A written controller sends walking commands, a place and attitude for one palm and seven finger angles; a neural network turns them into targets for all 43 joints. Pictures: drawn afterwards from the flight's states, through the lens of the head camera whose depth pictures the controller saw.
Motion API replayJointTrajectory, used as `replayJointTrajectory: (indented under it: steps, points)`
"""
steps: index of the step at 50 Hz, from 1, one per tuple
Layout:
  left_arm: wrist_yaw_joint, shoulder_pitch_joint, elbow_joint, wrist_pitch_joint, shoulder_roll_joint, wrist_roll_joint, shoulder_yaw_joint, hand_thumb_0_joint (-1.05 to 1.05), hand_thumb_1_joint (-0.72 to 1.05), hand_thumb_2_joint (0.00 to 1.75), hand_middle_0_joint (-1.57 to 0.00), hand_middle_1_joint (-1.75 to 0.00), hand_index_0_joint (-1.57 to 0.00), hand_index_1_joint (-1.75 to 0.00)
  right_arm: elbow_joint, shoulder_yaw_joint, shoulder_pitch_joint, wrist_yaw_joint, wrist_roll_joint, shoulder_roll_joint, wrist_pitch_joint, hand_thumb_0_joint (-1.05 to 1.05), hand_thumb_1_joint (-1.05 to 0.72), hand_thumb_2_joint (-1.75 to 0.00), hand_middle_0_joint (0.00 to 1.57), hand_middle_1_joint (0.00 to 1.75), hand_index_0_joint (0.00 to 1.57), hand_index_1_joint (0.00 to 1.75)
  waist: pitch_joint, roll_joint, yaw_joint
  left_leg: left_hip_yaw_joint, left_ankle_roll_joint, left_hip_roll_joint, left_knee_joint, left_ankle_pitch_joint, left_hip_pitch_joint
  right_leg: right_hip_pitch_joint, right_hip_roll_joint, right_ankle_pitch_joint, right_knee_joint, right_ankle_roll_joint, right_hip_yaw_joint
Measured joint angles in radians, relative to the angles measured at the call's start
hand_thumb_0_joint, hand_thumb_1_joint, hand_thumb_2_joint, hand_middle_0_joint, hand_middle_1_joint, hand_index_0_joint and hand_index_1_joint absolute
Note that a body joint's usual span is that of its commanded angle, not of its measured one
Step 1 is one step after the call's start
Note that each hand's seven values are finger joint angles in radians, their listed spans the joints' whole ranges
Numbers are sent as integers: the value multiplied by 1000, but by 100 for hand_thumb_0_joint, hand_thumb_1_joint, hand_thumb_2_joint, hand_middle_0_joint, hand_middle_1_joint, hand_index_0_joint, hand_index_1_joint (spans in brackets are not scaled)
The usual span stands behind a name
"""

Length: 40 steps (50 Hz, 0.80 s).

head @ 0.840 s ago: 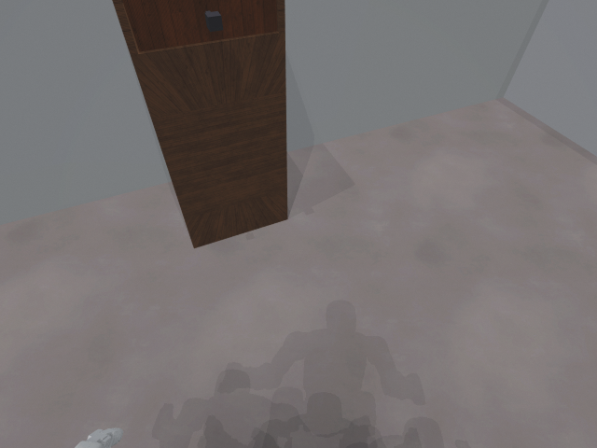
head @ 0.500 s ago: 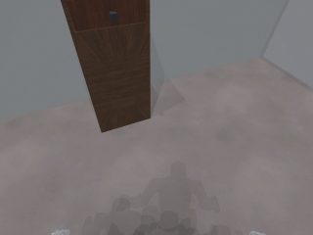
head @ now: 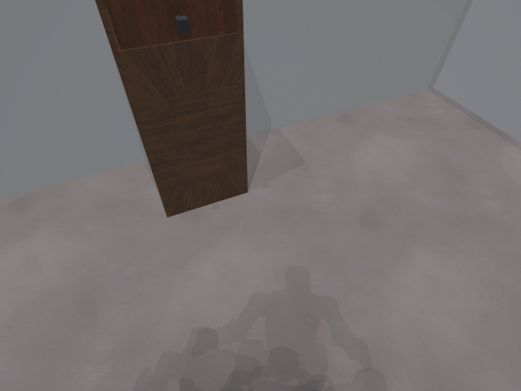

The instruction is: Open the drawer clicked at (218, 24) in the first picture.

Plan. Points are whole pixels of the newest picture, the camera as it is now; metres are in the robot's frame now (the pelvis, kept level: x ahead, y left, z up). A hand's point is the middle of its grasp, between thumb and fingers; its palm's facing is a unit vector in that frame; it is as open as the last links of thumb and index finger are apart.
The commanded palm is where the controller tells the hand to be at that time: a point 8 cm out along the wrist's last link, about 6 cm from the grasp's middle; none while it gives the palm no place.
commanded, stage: look at it before walking up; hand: left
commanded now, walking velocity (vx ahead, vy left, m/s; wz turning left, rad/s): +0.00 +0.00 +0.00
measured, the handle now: (181, 21) +1.07 +0.31 +0.12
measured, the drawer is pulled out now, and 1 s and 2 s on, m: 0.00 0.00 0.00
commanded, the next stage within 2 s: walk to a spot facing it in 0.60 s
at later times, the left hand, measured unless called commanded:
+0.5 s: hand out of the picture +0.07 +0.25 -0.16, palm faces -0.02 -0.95 -0.33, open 7.4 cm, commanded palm none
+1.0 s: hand out of the picture +0.07 +0.20 -0.18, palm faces -0.11 -0.97 -0.24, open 7.4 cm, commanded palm none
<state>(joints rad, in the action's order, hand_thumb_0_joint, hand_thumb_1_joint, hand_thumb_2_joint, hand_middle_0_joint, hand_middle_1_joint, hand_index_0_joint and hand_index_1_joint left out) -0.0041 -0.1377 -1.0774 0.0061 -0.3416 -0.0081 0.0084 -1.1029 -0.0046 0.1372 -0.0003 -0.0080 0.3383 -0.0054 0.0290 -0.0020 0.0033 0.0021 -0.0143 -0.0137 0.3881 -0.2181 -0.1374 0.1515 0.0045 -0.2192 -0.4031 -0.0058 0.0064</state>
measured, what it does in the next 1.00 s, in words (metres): stands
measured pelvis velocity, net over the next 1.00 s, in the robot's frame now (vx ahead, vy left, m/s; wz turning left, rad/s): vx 0.04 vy -0.01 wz -0.14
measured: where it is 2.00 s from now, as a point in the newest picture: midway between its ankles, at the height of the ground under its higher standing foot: (294, 358)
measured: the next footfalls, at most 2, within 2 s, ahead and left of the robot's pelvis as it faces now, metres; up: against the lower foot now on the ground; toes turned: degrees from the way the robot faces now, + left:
right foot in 1.10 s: +0.12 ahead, -0.14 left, +0.00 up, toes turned -15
left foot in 1.60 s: +0.42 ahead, +0.03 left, +0.00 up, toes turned -19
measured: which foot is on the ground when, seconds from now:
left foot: down 0.00-1.00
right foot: down 0.00-0.90, up 0.92-1.00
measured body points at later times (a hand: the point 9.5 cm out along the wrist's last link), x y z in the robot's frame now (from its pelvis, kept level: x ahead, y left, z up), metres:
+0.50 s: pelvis +0.00 +0.00 +0.00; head +0.00 +0.00 +0.45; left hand +0.07 +0.29 -0.13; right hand +0.07 -0.30 -0.13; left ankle +0.00 +0.13 -0.74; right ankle +0.00 -0.11 -0.74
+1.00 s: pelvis +0.04 -0.01 -0.01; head +0.04 -0.01 +0.44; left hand +0.07 +0.25 -0.16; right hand +0.04 -0.27 -0.16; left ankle +0.00 +0.13 -0.74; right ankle +0.01 -0.11 -0.72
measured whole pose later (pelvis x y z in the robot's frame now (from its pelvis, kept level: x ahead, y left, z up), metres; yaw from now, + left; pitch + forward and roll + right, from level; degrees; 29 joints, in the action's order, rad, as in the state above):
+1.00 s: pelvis +0.04 -0.01 -0.01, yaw -8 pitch -1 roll +1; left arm -0.04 -0.30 -1.05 0.05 -0.25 -0.02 -0.03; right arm -1.05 0.02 0.25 0.00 -0.02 0.24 -0.02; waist 0.01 0.00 0.02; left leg -0.12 -0.02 -0.06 0.48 -0.35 -0.11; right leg 0.33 0.01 -0.48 -0.77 -0.01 -0.01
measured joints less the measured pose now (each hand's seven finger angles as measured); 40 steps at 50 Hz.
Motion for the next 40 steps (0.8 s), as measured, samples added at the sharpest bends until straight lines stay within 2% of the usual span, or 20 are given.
replayJointTrajectory:
  steps: [36, 40]
  points:
    - [0, -3, -14, -6, -1, -2, 1, 1, 90, 90, -20, -30, -21, -30, -9, -2, -16, 1, 2, -4, -5, 1, -91, -90, 20, 30, 21, 30, 2, 7, 4, -1, 1, -1, -22, 12, 2, -7, 1, 18, 33, 2, 1]
    - [6, -22, -9, 5, 11, -2, -3, 1, 90, 90, -20, -30, -21, -30, -5, -1, -10, -4, -5, -16, 1, 1, -91, -90, 20, 30, 20, 30, -11, 5, 13, -15, 0, -8, 5, -10, -5, 4, 7, 5, 11, 3, 15]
